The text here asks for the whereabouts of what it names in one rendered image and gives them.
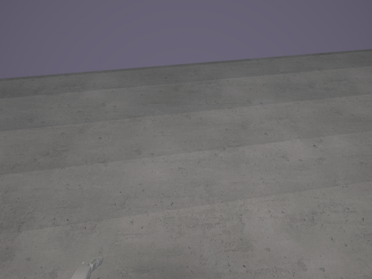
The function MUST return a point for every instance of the robot left hand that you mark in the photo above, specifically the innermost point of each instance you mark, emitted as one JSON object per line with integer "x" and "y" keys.
{"x": 88, "y": 266}

